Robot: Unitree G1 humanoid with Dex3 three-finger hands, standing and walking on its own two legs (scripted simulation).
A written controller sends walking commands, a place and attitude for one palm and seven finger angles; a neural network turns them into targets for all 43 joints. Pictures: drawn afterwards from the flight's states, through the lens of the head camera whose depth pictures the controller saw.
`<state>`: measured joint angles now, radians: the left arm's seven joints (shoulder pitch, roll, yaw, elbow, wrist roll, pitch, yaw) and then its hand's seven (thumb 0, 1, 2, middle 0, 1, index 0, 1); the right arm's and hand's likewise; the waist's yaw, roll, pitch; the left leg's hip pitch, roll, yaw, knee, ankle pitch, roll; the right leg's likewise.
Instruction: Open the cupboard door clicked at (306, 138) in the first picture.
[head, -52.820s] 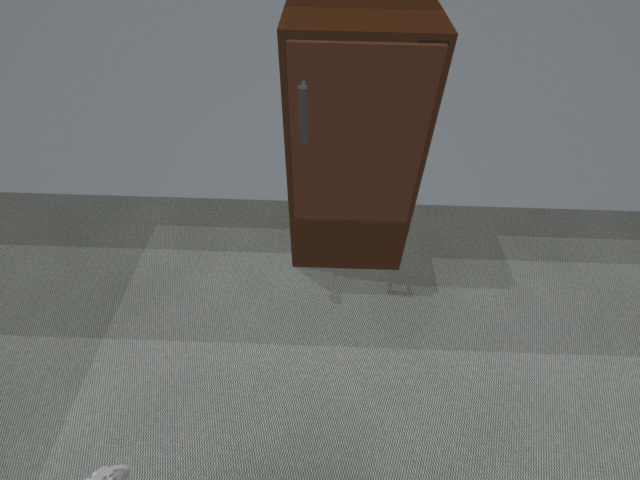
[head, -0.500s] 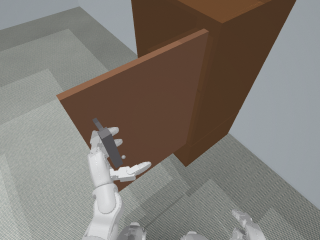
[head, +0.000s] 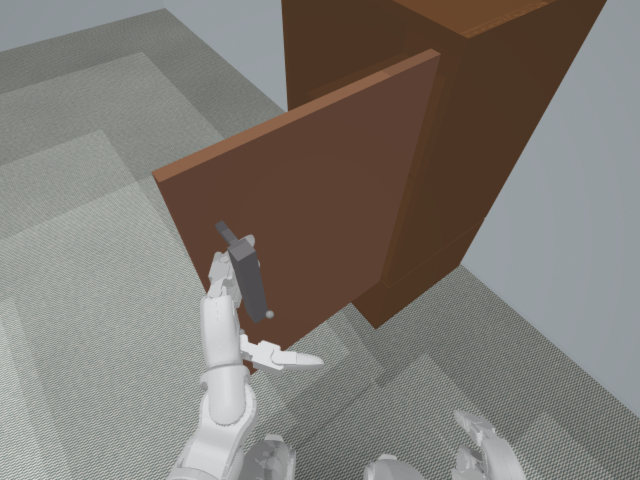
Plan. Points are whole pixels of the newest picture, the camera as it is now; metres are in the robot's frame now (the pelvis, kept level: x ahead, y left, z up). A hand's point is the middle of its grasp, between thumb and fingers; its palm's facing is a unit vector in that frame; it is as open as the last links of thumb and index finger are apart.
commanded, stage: slide the hand sideways off the handle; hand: left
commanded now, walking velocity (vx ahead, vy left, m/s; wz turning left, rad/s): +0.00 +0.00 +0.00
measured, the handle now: (241, 274) +0.36 +0.13 +0.04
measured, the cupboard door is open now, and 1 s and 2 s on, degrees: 91 93 93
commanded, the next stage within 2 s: draw the hand back to the body in 1.12 s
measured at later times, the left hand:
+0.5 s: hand (256, 347) +0.27 +0.10 +0.03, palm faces -0.09 -1.00 -0.03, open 16.2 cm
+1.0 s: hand (202, 381) +0.23 +0.15 +0.03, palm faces -0.01 -1.00 -0.05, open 16.2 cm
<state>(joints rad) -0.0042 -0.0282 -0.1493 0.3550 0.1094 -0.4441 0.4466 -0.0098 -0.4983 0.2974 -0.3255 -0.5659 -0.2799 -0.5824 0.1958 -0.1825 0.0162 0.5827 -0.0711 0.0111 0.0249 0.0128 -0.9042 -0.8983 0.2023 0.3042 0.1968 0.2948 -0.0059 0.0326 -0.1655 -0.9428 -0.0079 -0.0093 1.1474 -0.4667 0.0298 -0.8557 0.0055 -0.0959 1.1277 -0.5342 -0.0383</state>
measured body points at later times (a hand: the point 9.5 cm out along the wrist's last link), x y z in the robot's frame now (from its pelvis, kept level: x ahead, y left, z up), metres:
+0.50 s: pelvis +0.00 +0.01 +0.00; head +0.06 +0.01 +0.44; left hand +0.27 +0.15 +0.04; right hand +0.17 -0.22 -0.09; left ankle +0.05 +0.10 -0.65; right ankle +0.01 -0.10 -0.65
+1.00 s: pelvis +0.02 -0.01 -0.01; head +0.08 -0.01 +0.43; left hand +0.22 +0.20 +0.04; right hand +0.21 -0.25 -0.09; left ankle +0.05 +0.10 -0.65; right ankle +0.01 -0.10 -0.65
